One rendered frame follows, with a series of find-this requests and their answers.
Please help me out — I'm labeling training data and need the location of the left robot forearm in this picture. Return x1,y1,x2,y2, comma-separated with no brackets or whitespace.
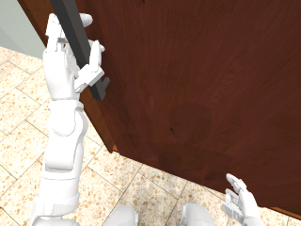
28,99,88,226

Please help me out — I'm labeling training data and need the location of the robot left hand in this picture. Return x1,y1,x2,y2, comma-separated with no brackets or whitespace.
42,13,105,101

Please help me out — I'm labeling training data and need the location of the robot left thigh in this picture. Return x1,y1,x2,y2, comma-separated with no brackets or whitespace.
103,205,138,226

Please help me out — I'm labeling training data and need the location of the wardrobe door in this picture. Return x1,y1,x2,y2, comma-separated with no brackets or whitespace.
75,0,301,208
278,206,301,216

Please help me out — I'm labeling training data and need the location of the handle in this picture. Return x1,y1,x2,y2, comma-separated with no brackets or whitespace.
49,0,110,101

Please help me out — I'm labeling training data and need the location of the robot thigh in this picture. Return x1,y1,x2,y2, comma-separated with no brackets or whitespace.
180,202,216,226
103,205,138,226

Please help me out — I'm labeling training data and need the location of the robot right hand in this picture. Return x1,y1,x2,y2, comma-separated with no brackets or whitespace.
222,173,261,226

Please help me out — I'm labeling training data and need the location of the robot right thigh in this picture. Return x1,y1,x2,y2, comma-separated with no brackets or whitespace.
180,202,216,226

